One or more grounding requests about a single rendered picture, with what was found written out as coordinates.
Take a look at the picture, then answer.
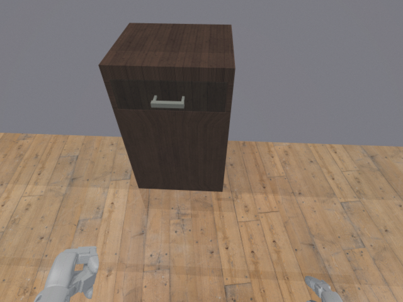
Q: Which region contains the cabinet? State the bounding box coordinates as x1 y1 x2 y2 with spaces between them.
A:
99 23 236 192

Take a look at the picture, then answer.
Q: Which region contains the drawer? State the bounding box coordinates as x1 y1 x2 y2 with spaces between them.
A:
110 79 227 112

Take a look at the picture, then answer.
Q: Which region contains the right robot hand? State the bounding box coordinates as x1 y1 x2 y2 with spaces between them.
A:
305 276 343 302

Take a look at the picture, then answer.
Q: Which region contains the left robot hand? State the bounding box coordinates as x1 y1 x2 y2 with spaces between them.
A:
44 246 99 299

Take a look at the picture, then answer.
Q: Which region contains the left robot forearm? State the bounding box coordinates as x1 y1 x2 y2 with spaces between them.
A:
34 286 71 302

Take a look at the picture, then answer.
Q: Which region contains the handle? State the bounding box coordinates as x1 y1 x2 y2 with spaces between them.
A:
150 96 184 108

